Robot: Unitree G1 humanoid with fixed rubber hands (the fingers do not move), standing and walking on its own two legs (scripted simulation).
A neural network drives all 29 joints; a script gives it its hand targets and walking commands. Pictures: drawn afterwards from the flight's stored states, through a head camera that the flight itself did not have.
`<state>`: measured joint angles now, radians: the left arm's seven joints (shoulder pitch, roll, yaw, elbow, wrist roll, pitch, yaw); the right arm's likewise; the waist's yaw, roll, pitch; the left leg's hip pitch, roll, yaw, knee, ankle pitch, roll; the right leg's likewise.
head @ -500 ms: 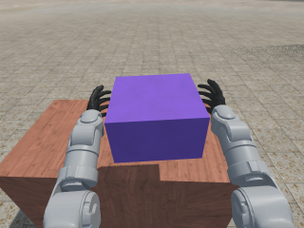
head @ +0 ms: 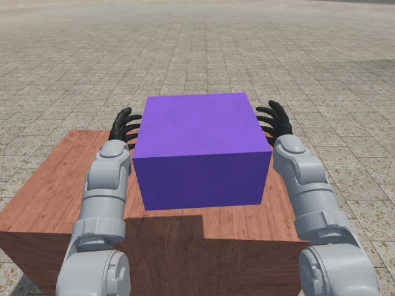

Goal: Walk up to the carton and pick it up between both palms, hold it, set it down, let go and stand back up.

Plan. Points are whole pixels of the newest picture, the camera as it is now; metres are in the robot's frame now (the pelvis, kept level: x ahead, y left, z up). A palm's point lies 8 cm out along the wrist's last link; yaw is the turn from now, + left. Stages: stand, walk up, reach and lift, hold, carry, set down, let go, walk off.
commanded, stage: hold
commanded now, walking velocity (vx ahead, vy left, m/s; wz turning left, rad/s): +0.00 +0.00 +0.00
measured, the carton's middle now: (199, 146) +0.41 +0.01 +0.16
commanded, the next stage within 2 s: none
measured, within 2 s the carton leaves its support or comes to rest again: neither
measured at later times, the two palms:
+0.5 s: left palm (119, 147) +0.36 +0.17 +0.19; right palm (281, 140) +0.37 -0.16 +0.20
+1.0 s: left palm (117, 145) +0.36 +0.17 +0.19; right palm (280, 139) +0.37 -0.15 +0.20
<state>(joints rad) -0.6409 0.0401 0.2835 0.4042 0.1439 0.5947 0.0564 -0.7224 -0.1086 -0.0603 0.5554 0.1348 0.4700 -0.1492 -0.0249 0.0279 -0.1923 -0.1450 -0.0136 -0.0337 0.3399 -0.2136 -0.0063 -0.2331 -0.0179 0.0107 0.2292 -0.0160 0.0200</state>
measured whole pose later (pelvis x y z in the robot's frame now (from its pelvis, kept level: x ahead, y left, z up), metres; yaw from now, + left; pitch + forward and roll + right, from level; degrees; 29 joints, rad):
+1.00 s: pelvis +0.00 +0.00 +0.00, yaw +0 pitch +0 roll +0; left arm -0.64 0.04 0.30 0.37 0.18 0.60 0.03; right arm -0.72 -0.10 -0.06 0.55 0.13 0.43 -0.15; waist -0.03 0.02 -0.16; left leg -0.13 -0.01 -0.04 0.33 -0.20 -0.01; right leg -0.22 -0.02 0.01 0.23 -0.01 0.02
